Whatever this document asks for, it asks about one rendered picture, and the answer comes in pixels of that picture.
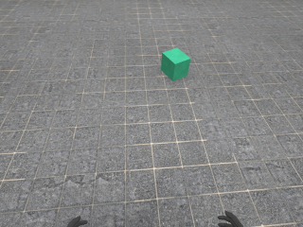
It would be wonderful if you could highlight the left robot hand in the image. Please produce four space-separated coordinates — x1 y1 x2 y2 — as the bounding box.
67 216 88 227

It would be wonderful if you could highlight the right robot hand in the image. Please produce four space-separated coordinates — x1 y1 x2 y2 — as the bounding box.
217 211 243 227

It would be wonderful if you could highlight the carton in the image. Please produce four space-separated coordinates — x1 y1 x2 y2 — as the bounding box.
161 47 191 81

